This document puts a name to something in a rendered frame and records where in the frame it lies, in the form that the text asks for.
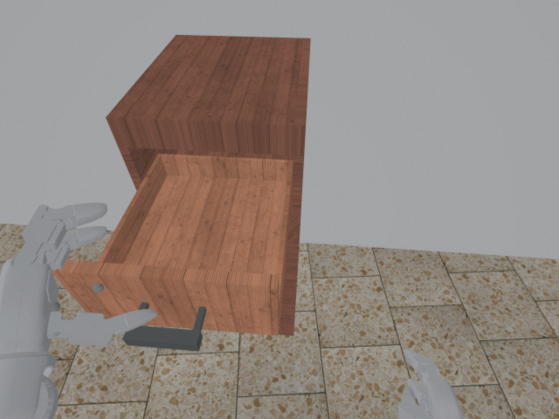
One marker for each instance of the robot left forearm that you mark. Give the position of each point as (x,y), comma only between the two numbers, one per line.
(26,392)

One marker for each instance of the robot left hand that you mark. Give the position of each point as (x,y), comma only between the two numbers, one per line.
(28,288)

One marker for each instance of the drawer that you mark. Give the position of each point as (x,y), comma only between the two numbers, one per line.
(205,231)

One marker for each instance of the handle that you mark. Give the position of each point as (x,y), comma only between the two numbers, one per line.
(170,338)

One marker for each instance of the cabinet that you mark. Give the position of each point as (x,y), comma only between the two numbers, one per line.
(223,96)

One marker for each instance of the robot right hand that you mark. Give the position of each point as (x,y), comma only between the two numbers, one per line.
(437,398)

